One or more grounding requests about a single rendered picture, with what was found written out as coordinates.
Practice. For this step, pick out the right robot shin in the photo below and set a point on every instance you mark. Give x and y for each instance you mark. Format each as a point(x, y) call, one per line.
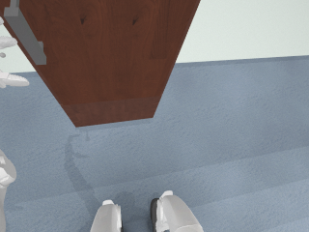
point(162, 226)

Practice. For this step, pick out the right robot foot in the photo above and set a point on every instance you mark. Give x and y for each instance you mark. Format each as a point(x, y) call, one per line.
point(153, 208)

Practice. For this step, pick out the left robot hand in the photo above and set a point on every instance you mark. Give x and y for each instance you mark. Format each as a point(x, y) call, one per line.
point(5, 77)

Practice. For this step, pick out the left robot upper arm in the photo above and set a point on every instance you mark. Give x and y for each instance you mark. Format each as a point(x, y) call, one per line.
point(7, 176)

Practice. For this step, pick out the cupboard door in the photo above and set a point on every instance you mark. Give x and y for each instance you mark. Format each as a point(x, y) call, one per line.
point(106, 50)

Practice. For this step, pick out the handle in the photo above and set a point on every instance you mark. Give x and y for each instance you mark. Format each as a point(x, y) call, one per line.
point(21, 28)

